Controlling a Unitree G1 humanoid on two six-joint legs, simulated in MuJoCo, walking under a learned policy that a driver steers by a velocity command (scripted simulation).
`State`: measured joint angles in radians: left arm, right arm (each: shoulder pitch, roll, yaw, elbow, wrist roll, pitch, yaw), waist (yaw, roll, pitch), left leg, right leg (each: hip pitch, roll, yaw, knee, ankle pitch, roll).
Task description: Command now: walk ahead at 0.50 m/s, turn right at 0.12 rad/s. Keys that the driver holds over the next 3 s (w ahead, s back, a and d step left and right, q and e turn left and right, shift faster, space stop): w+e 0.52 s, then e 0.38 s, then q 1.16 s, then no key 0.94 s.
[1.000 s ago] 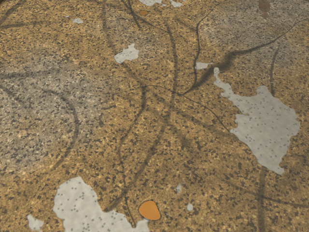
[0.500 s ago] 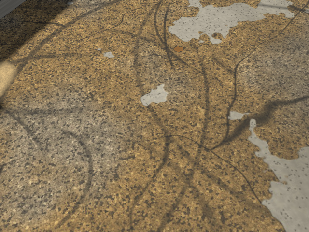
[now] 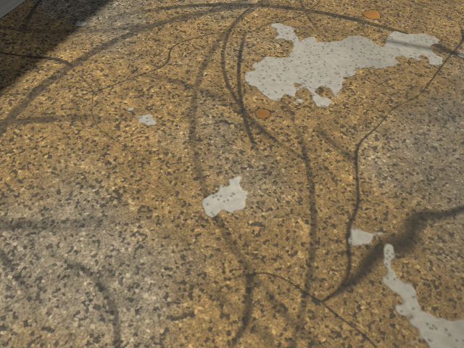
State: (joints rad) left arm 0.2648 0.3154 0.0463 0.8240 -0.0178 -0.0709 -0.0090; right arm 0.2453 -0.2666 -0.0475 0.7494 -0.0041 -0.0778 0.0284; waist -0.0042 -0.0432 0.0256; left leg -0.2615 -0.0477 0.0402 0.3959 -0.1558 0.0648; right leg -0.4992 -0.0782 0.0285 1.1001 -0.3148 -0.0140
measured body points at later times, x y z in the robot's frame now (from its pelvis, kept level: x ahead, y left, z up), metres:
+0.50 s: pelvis +0.28 -0.07 -0.01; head +0.32 -0.08 +0.44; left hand +0.48 +0.16 -0.11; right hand +0.31 -0.36 -0.13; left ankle +0.20 +0.09 -0.64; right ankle +0.32 -0.15 -0.74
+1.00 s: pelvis +0.48 -0.08 -0.01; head +0.52 -0.09 +0.44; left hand +0.74 +0.11 -0.12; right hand +0.50 -0.38 -0.10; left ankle +0.61 -0.03 -0.74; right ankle +0.38 -0.18 -0.67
